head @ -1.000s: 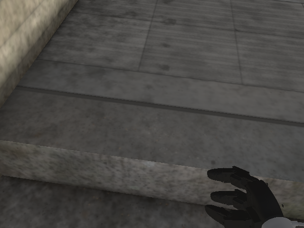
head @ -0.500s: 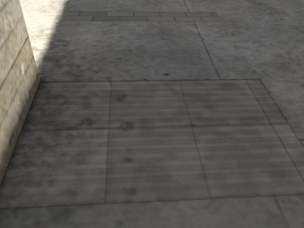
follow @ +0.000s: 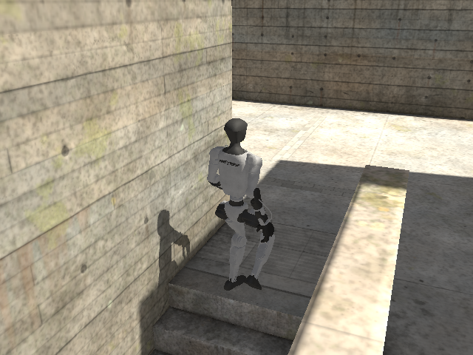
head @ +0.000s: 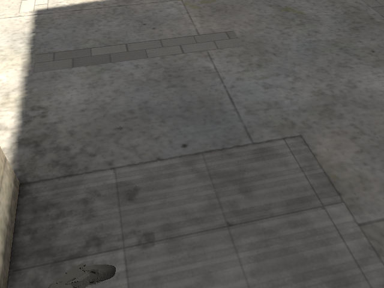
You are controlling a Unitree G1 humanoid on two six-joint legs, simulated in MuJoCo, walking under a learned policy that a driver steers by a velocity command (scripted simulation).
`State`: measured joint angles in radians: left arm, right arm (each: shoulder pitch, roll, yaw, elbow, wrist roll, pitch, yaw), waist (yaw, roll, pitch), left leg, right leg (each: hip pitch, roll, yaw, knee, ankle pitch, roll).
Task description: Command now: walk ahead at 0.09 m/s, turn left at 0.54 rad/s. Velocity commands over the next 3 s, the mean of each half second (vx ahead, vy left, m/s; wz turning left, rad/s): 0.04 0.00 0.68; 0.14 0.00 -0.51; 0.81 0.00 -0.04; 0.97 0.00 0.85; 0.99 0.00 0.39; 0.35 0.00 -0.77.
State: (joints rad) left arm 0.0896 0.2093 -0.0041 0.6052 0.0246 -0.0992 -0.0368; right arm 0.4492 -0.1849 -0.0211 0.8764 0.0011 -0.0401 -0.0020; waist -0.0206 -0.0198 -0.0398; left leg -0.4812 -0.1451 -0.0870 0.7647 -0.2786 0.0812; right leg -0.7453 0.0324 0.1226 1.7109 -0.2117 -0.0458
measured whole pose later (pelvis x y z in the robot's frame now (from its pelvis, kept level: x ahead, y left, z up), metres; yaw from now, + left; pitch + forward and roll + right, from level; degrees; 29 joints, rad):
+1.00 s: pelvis +0.13 +0.00 +0.03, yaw -1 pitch +1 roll +2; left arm 0.15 0.26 0.05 0.59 -0.06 0.05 -0.06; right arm 0.26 -0.34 -0.09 0.72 0.01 -0.06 -0.03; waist -0.04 0.05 -0.03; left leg -0.11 0.15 0.36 0.49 -0.37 -0.03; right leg -0.44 -0.14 -0.12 0.83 -0.45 -0.04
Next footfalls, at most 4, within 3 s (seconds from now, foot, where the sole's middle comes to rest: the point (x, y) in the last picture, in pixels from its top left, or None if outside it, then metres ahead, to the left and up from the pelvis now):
0.20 right None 0.21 -0.11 -0.74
0.56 left None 0.09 0.15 -0.74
1.04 right None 0.18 -0.12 -0.74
1.52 left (214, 258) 0.66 -0.06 -0.74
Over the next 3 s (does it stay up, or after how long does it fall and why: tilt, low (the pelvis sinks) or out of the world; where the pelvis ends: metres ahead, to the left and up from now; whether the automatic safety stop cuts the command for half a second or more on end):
stays up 1.43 0.30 0.02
